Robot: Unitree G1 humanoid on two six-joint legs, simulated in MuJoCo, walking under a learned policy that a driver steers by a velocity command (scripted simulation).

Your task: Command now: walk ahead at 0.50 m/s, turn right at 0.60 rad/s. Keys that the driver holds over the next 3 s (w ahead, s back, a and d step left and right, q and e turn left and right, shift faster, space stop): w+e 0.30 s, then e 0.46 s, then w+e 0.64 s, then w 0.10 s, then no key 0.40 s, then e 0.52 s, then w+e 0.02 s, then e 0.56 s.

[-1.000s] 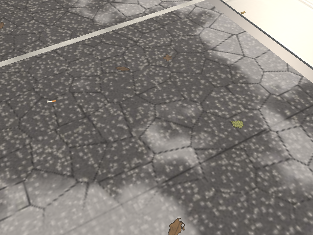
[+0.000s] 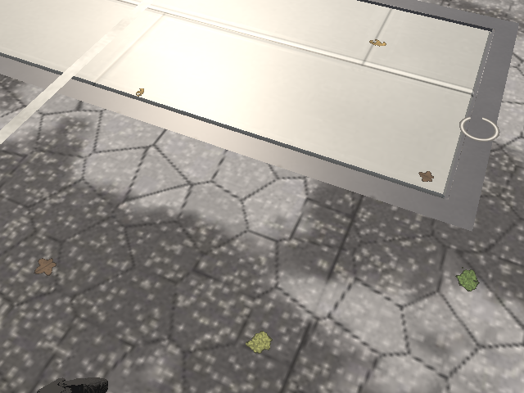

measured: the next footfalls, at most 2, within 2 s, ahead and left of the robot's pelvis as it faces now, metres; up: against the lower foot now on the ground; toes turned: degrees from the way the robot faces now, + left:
right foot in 0.12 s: +0.24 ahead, -0.12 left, +0.00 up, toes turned -7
left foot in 0.56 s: +0.54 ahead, +0.00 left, +0.00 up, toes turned -25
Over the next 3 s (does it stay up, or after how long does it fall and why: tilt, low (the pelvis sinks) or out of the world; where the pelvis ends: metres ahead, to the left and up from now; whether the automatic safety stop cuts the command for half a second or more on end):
stays up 0.65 -0.42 0.01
